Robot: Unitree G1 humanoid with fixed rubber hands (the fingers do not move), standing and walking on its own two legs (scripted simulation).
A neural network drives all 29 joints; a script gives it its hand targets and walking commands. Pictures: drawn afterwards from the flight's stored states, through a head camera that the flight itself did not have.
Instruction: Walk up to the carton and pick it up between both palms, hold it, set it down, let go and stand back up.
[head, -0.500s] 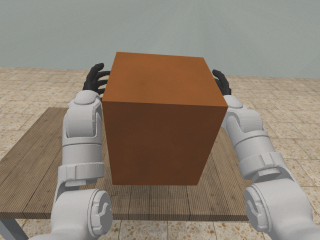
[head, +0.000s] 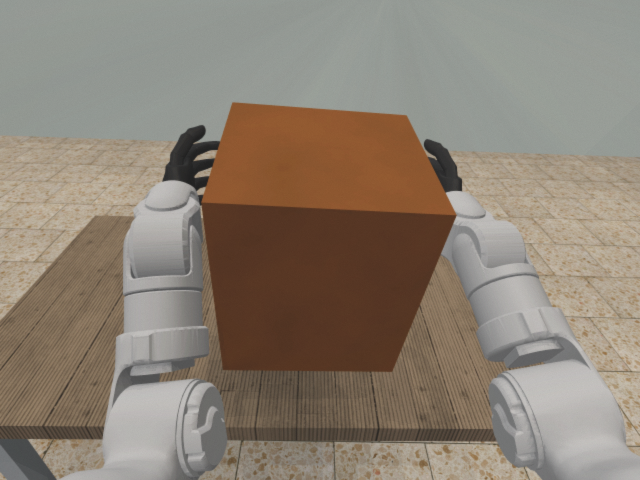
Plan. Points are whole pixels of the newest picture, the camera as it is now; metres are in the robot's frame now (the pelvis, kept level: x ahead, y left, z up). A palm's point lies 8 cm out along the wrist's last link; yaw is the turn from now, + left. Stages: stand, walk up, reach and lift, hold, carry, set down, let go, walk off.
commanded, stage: set down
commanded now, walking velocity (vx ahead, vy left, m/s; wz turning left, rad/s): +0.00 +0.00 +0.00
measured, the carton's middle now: (315, 242) +0.35 +0.01 +0.21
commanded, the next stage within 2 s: none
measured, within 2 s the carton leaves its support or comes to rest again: neither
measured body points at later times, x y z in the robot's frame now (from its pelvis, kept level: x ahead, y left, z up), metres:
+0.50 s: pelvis +0.01 -0.01 +0.00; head -0.05 +0.02 +0.44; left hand +0.38 +0.17 +0.24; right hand +0.40 -0.14 +0.20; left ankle +0.02 +0.13 -0.75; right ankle -0.01 -0.11 -0.75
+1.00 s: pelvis +0.01 -0.01 +0.00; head -0.03 +0.01 +0.45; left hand +0.39 +0.17 +0.21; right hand +0.42 -0.14 +0.18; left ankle +0.02 +0.12 -0.75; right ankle -0.01 -0.11 -0.75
